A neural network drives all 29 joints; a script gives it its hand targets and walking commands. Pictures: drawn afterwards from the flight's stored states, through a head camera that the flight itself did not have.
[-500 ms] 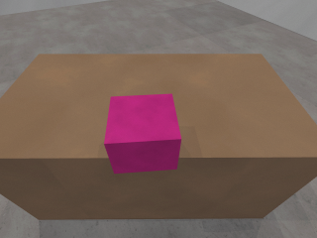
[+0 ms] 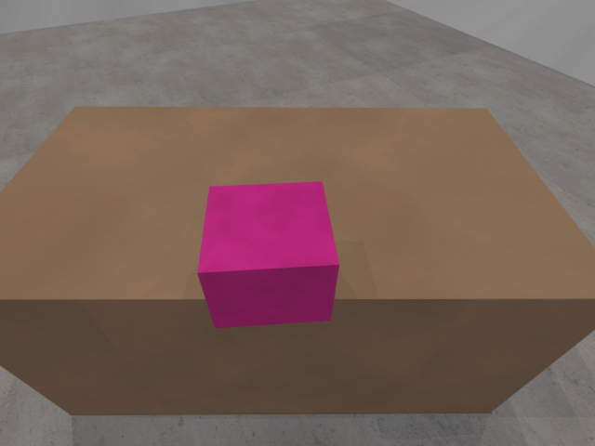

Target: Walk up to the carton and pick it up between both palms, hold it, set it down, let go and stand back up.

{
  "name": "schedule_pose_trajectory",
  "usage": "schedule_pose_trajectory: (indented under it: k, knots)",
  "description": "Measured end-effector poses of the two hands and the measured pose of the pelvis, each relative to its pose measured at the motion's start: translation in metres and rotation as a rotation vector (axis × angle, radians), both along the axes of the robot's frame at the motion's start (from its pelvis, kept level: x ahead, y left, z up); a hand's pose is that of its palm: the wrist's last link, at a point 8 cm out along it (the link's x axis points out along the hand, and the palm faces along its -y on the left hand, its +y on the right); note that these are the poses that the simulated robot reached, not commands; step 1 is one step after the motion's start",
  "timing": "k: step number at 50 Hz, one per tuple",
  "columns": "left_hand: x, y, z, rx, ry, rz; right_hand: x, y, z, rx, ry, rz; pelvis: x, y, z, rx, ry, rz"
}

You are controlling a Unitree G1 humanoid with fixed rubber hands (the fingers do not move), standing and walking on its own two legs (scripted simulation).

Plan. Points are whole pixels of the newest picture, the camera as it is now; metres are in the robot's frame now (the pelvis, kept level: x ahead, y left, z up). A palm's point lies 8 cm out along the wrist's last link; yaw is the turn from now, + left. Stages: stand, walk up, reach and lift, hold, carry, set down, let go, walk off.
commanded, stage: stand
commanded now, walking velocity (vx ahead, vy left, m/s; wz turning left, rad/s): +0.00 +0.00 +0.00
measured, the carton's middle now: (269, 253) +0.45 +0.07 -0.02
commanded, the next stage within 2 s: walk up in 0.10 s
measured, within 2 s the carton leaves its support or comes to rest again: neither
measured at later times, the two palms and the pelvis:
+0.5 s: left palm out of the picture -0.05 +0.19 -0.15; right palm out of the picture -0.04 -0.21 -0.15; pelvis -0.02 -0.01 +0.00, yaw +0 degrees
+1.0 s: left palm out of the picture -0.06 +0.29 -0.16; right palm out of the picture +0.03 -0.13 -0.13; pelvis +0.00 +0.08 +0.00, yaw +2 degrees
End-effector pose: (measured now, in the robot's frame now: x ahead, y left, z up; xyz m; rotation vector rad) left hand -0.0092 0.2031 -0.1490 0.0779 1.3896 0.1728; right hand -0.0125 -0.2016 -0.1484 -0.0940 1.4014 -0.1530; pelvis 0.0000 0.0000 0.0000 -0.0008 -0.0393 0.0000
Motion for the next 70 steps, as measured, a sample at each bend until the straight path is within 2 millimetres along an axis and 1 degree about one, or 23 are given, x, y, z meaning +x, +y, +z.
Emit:
schedule_pose_trajectory:
  k: [14,16,18,21,28,30,32,34,36,39,41,43,45,46,49,52,57,59,64,70]
  knots:
    - [-0.031,-0.012,-0.001,-0.024,0.067,0.01,-0.016,0.005,-0.001,0.014,0.037,0.002,-0.007,0.0,0.001,-0.002,-0.012,0.004]
    - [-0.034,-0.01,-0.003,-0.017,0.079,0.009,-0.017,0.002,-0.002,0.001,0.029,-0.014,-0.013,-0.001,-0.001,-0.003,-0.007,0.001]
    - [-0.036,-0.008,-0.005,-0.007,0.086,-0.011,-0.019,-0.003,-0.003,-0.013,0.023,-0.024,-0.018,-0.003,-0.003,-0.002,-0.004,-0.001]
    - [-0.037,-0.007,-0.004,0.001,0.078,-0.013,-0.025,-0.007,-0.004,-0.015,0.031,-0.029,-0.019,-0.005,-0.003,0.0,-0.008,0.0]
    - [-0.037,-0.011,0.001,0.001,0.043,0.008,-0.028,-0.006,-0.004,0.011,0.039,-0.013,-0.021,-0.007,0.0,0.002,-0.005,0.006]
    - [-0.039,-0.004,0.004,0.02,0.02,0.042,-0.028,-0.008,-0.003,0.008,0.062,0.008,-0.02,-0.003,0.0,0.012,0.005,0.024]
    - [-0.044,0.009,0.009,0.055,0.005,0.088,-0.024,-0.01,-0.002,-0.003,0.082,0.039,-0.021,0.004,0.002,0.022,0.014,0.042]
    - [-0.052,0.025,0.014,0.088,0.014,0.113,-0.012,-0.011,-0.001,-0.017,0.074,0.066,-0.023,0.013,0.003,0.024,0.024,0.055]
    - [-0.06,0.04,0.016,0.108,0.038,0.117,0.003,-0.008,0.0,-0.033,0.041,0.084,-0.024,0.022,0.003,0.023,0.036,0.062]
    - [-0.069,0.059,0.012,0.105,0.076,0.101,0.027,0.004,0.004,-0.057,-0.026,0.089,-0.023,0.038,0.0,0.01,0.046,0.067]
    - [-0.071,0.071,0.003,0.084,0.089,0.094,0.04,0.017,0.004,-0.073,-0.068,0.091,-0.02,0.05,-0.005,-0.006,0.046,0.065]
    - [-0.072,0.081,-0.01,0.053,0.105,0.084,0.048,0.033,0.004,-0.085,-0.105,0.092,-0.017,0.062,-0.012,-0.009,0.039,0.059]
    - [-0.071,0.085,-0.014,0.022,0.121,0.076,0.05,0.051,0.009,-0.074,-0.126,0.091,-0.013,0.07,-0.01,-0.008,0.032,0.046]
    - [-0.068,0.086,-0.014,0.008,0.125,0.075,0.049,0.056,0.011,-0.085,-0.128,0.078,-0.011,0.073,-0.008,-0.014,0.03,0.042]
    - [-0.056,0.088,-0.011,-0.026,0.12,0.056,0.042,0.065,0.018,-0.094,-0.109,0.06,-0.005,0.08,-0.001,-0.02,0.028,0.037]
    - [-0.041,0.086,-0.008,-0.038,0.098,0.035,0.034,0.073,0.016,-0.072,-0.075,0.052,-0.002,0.084,0.001,-0.005,0.035,0.029]
    - [-0.022,0.079,-0.006,-0.022,0.071,0.012,0.02,0.08,-0.001,-0.019,-0.022,0.021,0.004,0.085,-0.005,0.028,0.038,0.013]
    - [-0.015,0.076,0.001,-0.011,0.06,0.012,0.014,0.083,-0.005,0.004,0.003,0.008,0.006,0.086,-0.002,0.008,0.029,0.017]
    - [-0.008,0.076,0.008,0.012,0.052,-0.002,0.003,0.088,-0.003,0.037,0.039,-0.014,0.011,0.082,0.003,0.004,0.022,0.026]
    - [-0.007,0.07,0.007,0.002,0.051,0.01,-0.004,0.091,0.0,0.045,0.066,-0.006,0.013,0.077,0.006,0.002,0.011,0.03]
